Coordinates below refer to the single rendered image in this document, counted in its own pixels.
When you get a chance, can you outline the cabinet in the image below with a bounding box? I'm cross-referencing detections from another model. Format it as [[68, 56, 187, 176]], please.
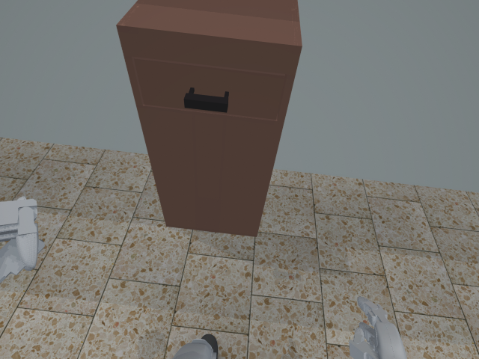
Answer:
[[116, 0, 302, 237]]

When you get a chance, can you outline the robot left hand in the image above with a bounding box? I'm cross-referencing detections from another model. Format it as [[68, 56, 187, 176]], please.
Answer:
[[0, 196, 45, 283]]

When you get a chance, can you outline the handle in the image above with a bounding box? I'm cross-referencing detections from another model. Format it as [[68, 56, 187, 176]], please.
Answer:
[[184, 88, 229, 113]]

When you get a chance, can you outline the robot left shin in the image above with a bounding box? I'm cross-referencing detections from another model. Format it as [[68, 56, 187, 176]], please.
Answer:
[[192, 339, 212, 349]]

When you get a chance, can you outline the drawer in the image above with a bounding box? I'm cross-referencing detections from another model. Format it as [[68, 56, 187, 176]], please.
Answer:
[[134, 57, 285, 120]]

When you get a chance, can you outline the robot right hand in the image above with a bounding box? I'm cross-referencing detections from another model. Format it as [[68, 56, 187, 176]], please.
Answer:
[[349, 296, 407, 359]]

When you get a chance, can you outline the left robot foot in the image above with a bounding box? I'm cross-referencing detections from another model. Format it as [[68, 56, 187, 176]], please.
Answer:
[[201, 334, 218, 359]]

